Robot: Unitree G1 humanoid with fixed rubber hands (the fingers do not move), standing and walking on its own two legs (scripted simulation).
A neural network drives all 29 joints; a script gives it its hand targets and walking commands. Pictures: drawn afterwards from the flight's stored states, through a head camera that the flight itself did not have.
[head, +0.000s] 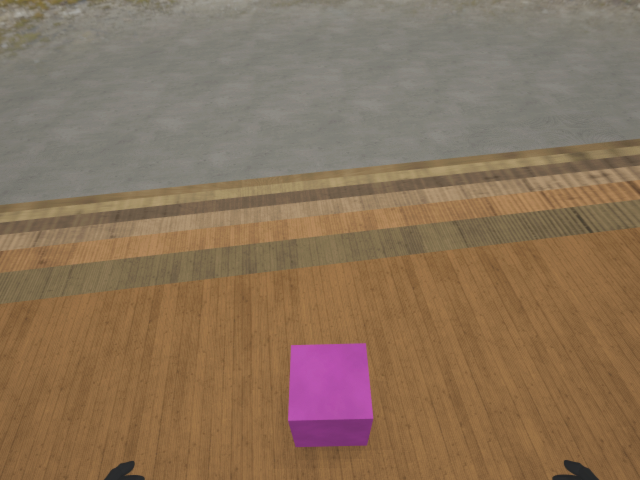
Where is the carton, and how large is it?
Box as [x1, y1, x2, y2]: [288, 343, 372, 446]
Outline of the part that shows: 365,343 291,345 288,422 295,446 366,445 372,421 372,410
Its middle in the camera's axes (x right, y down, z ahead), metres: +0.03 +0.45 +1.11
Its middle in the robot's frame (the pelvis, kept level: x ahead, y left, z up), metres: +0.45 +0.02 -0.66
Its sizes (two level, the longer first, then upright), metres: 0.210 0.200 0.250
